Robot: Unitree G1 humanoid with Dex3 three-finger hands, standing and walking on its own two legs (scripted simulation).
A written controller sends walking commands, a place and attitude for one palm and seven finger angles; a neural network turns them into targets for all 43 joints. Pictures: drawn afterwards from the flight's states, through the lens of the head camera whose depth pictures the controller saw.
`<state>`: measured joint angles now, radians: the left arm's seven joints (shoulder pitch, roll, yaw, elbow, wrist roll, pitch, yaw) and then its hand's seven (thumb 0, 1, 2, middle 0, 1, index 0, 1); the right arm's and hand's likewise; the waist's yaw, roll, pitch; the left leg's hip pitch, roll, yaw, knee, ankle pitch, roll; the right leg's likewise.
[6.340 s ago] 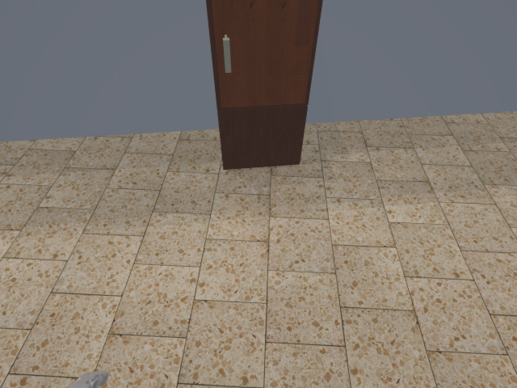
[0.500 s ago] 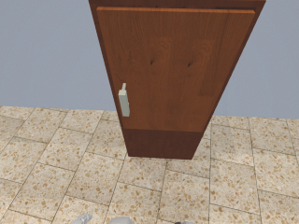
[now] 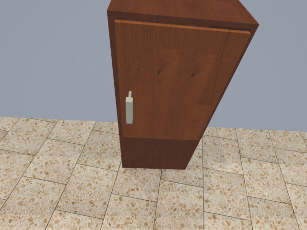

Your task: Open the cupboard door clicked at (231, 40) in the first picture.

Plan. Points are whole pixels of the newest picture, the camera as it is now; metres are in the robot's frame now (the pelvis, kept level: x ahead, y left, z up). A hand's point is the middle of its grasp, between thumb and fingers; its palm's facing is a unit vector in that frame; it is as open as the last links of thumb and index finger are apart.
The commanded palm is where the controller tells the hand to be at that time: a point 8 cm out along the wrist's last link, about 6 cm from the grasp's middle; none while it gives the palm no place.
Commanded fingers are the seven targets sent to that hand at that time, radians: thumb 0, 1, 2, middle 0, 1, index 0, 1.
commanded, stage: come to a stop and stand still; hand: left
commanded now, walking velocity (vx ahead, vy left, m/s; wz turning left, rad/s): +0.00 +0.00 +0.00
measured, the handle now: (129, 107) +0.58 +0.11 -0.09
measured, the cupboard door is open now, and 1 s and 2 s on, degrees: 0 0 0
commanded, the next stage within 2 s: look again from close up in 0.76 s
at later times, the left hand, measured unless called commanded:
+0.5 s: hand out of the picture -0.01 +0.09 -0.18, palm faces +0.06 -0.98 -0.20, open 7.3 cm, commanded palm none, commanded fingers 0.00 0.90 0.90 -0.20 -0.30 -0.20 -0.30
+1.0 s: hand out of the picture +0.00 +0.12 -0.19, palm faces +0.06 -0.98 -0.21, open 7.4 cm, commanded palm none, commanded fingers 0.00 0.90 0.90 -0.20 -0.30 -0.20 -0.30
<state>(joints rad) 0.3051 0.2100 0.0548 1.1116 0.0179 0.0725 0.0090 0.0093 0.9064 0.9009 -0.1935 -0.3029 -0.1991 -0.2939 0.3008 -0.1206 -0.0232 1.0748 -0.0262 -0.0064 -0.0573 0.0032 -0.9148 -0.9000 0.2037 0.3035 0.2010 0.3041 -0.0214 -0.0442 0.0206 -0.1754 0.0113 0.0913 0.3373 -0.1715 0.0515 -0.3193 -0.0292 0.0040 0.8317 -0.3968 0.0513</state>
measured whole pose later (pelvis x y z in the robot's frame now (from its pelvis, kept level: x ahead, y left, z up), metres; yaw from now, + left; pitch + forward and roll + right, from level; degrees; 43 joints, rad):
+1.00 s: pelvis +0.01 -0.06 -0.01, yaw +2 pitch +0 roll -1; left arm 0.32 0.14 0.01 1.06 0.02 -0.03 0.04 0.01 0.90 0.90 -0.20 -0.30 -0.21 -0.29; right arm 0.26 -0.19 -0.03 1.05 -0.02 0.00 -0.04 0.01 -0.92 -0.90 0.20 0.30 0.20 0.30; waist -0.01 0.03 0.02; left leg -0.25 0.07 0.02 0.53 -0.27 -0.03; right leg -0.16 0.00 -0.08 0.49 -0.32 -0.02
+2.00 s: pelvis -0.02 -0.06 -0.01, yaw +2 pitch -1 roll -1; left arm 0.45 0.11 0.03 1.07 0.03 0.03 0.01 0.01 0.90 0.90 -0.20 -0.30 -0.20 -0.29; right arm 0.33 -0.16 -0.04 1.08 -0.02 0.02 -0.04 0.01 -0.91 -0.90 0.20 0.30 0.20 0.30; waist 0.01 -0.01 0.00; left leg -0.35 0.06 0.11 0.74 -0.42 0.02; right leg -0.17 0.00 -0.10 0.47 -0.28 -0.04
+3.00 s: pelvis +0.00 -0.08 +0.00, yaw +2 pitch +0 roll +0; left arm 0.31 0.21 0.06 1.04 0.03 0.04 0.00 0.01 0.91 0.90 -0.19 -0.30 -0.20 -0.29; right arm 0.27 -0.14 -0.03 1.01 -0.03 0.00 -0.03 0.00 -0.94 -0.90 0.20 0.30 0.20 0.30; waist 0.01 -0.05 -0.01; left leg -0.18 -0.01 0.08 0.38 -0.21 0.05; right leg -0.43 -0.04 -0.01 0.92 -0.30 0.04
